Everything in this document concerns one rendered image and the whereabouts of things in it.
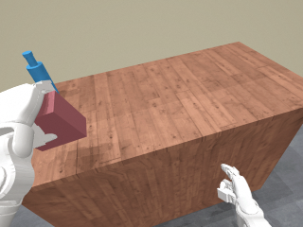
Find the sponge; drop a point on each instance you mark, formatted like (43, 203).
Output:
(57, 116)

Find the table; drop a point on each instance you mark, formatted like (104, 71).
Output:
(157, 134)

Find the robot right forearm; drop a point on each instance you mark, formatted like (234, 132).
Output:
(249, 214)

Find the robot right hand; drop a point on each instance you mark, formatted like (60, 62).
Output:
(238, 187)

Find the robot left forearm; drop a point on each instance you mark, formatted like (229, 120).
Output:
(16, 171)

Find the robot left hand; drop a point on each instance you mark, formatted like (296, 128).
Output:
(21, 104)

